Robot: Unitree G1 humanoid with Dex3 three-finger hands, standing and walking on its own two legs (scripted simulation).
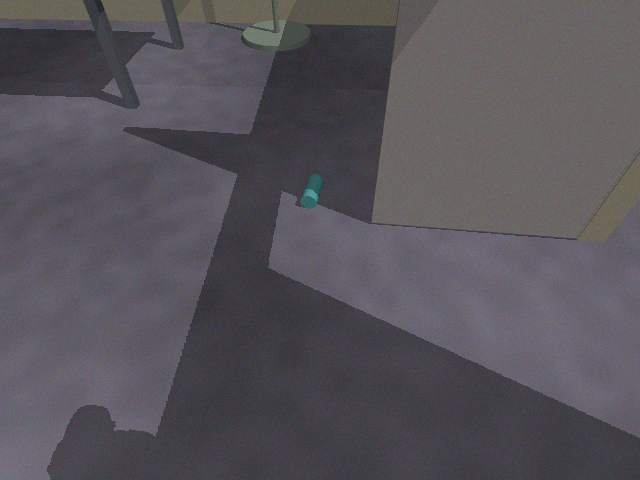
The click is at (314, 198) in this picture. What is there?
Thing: lying bottle
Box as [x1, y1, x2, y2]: [300, 174, 323, 208]
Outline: 317,174 309,176 300,200 302,205 308,208 315,206 323,183 322,178
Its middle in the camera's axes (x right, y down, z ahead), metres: -0.05 -0.23 +1.86
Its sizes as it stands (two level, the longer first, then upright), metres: 0.194 0.078 0.078
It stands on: the floor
